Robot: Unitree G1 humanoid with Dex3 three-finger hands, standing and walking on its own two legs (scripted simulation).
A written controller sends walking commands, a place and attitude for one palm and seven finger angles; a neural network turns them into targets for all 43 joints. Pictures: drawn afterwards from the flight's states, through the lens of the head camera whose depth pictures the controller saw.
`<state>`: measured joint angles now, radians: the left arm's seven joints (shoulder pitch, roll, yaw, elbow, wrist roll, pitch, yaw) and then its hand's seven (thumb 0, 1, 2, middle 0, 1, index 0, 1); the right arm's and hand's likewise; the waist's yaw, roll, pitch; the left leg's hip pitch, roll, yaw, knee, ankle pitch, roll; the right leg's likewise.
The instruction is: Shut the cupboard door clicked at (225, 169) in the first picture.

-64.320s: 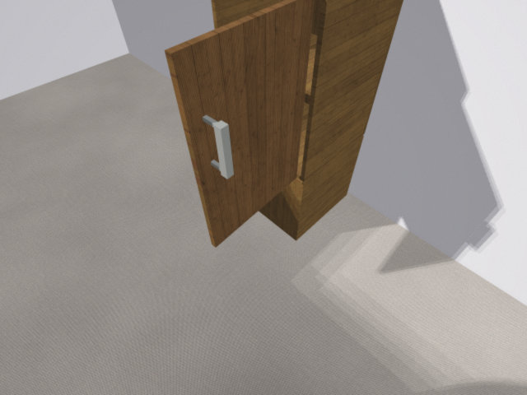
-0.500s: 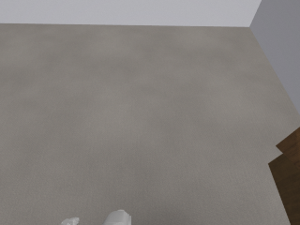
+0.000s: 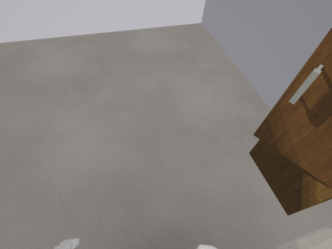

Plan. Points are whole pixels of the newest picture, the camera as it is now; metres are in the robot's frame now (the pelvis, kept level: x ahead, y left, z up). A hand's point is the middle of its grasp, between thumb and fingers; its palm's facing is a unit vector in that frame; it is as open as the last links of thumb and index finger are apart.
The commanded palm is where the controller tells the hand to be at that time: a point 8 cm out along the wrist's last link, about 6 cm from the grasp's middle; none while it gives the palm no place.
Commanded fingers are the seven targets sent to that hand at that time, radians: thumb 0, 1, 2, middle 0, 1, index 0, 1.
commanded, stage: turn to face it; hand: left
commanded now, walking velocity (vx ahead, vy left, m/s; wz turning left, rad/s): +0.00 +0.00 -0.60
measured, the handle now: (306, 84) +0.63 -0.45 +0.03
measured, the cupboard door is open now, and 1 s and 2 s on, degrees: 29 29 29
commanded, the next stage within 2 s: take the last steps up to it in 1.16 s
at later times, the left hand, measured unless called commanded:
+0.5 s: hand (104, 248) +0.14 +0.17 -0.19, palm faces -0.24 -0.95 -0.19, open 7.4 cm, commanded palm none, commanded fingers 0.00 0.90 0.90 -0.20 -0.30 -0.20 -0.30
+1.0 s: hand (140, 217) +0.22 +0.08 -0.16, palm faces -0.54 -0.79 -0.28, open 7.4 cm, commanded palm none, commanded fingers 0.00 0.90 0.90 -0.20 -0.30 -0.20 -0.30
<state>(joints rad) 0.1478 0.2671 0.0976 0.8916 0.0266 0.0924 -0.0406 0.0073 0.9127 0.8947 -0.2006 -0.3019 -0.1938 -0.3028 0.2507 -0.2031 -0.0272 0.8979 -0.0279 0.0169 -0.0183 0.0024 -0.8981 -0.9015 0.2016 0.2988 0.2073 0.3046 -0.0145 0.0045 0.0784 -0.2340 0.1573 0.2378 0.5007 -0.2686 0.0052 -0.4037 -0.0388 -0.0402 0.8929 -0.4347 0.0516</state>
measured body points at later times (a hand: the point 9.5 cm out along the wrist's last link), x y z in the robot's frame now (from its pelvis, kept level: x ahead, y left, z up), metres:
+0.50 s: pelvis +0.02 +0.00 -0.02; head +0.07 +0.01 +0.43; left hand +0.16 +0.22 -0.17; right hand +0.04 -0.29 -0.13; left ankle +0.07 +0.10 -0.75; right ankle -0.02 -0.14 -0.74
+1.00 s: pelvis +0.01 -0.02 -0.02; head +0.02 -0.07 +0.43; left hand +0.25 +0.12 -0.13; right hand -0.12 -0.26 -0.17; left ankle +0.06 +0.10 -0.70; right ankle -0.06 -0.12 -0.74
